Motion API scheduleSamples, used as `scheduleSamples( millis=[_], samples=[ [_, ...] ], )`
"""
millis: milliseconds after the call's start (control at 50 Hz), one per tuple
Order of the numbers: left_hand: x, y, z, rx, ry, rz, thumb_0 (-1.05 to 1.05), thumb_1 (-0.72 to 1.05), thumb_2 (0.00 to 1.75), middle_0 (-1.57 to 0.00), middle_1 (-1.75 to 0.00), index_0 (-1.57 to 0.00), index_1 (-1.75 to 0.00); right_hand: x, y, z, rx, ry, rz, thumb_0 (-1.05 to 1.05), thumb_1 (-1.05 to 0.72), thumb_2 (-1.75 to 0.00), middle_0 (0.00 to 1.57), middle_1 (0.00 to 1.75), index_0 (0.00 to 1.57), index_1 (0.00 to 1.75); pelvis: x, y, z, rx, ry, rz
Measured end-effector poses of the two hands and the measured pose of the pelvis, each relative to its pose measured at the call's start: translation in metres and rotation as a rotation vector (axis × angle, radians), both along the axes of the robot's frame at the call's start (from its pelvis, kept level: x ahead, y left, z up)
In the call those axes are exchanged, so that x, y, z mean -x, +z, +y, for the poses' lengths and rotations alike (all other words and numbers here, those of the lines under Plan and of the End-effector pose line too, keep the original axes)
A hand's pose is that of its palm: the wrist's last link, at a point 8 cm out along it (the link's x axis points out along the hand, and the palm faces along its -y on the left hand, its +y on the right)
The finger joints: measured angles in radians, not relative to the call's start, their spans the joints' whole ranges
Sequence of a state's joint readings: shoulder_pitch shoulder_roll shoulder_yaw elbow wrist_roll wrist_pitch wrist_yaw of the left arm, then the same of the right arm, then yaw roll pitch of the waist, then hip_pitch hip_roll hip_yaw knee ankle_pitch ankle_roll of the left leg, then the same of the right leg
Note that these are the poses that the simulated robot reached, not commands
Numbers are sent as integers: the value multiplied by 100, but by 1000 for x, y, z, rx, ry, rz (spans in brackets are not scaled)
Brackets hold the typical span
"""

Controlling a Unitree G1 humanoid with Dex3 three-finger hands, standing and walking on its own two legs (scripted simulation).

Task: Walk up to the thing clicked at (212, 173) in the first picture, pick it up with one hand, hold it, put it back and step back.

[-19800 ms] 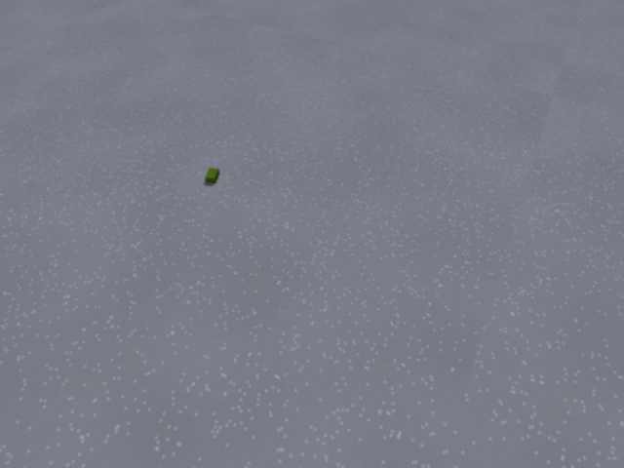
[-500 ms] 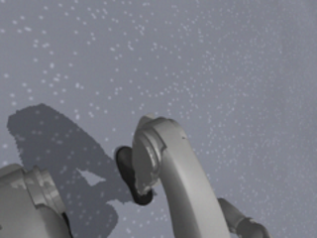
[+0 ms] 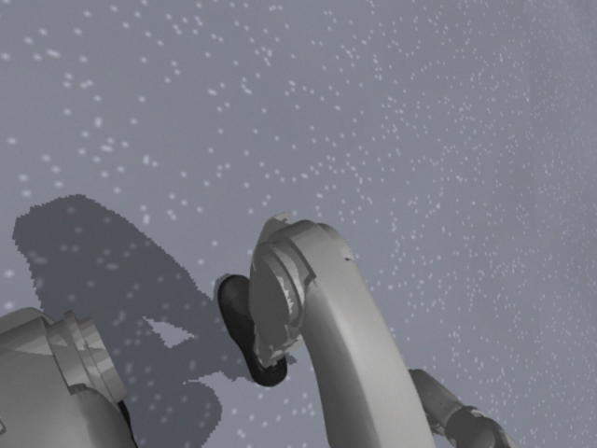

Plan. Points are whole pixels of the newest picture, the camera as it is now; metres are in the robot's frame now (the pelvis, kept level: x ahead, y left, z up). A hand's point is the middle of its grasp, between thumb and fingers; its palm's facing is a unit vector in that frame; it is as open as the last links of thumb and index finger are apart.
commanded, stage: settle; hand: left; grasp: from above
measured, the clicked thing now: out of the picture +0.47 +0.34 -0.29
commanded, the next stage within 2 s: lift in 1.00 s
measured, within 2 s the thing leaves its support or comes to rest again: leaves its support in 0.42 s
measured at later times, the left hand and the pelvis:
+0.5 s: hand out of the picture +0.45 +0.35 -0.24, palm faces -0.47 -0.09 -0.88, open 7.2 cm; pelvis +0.01 +0.00 +0.00, yaw +1 degrees
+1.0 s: hand out of the picture +0.45 +0.35 -0.14, palm faces -0.48 -0.04 -0.88, open 7.2 cm; pelvis +0.00 -0.01 +0.03, yaw +5 degrees
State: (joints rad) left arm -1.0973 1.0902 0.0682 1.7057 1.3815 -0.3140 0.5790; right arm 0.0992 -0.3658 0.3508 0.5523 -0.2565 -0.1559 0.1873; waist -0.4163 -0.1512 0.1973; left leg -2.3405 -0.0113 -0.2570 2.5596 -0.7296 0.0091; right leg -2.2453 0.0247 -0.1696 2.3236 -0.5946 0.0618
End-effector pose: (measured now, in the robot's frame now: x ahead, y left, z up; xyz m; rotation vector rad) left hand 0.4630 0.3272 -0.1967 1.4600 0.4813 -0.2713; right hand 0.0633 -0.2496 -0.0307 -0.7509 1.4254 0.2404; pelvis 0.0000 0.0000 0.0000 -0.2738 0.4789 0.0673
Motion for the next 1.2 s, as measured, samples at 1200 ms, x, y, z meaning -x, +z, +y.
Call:
scheduleSamples(
  millis=[1200],
  samples=[
    [6, 133, 17, -46, -32, 13, -1, 41, 4, -101, -10, -104, -9, -5, -4, -18, 2, -234, -47, 0, -92, -90, 20, 30, 20, 30, 5, 36, -6, -62, 62, 119]
  ],
)
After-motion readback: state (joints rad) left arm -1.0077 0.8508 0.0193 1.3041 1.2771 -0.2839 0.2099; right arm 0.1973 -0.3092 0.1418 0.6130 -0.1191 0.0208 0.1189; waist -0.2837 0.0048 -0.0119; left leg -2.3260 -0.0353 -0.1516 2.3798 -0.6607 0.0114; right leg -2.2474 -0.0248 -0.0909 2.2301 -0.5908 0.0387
